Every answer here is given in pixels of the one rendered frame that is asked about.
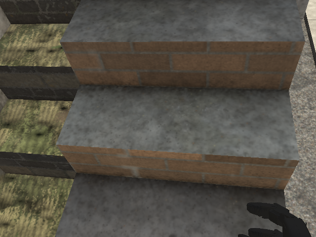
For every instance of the robot right hand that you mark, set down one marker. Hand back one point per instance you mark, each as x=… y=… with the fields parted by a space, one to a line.
x=291 y=225

